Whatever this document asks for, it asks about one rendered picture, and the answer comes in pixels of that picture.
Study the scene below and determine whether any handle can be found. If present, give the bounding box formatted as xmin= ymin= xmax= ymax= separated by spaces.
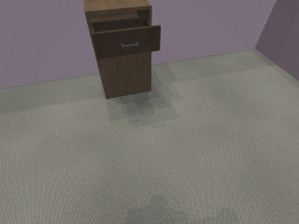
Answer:
xmin=121 ymin=41 xmax=139 ymax=50

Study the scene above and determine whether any drawer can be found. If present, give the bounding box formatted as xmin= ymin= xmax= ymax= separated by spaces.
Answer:
xmin=92 ymin=17 xmax=161 ymax=60

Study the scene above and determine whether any cabinet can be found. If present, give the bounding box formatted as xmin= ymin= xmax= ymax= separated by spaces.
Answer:
xmin=83 ymin=0 xmax=152 ymax=99

